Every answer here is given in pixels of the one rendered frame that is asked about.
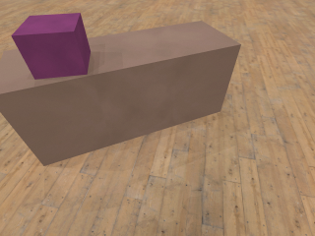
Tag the carton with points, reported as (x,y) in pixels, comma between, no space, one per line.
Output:
(54,46)

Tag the pedestal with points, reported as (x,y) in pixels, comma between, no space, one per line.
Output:
(138,82)

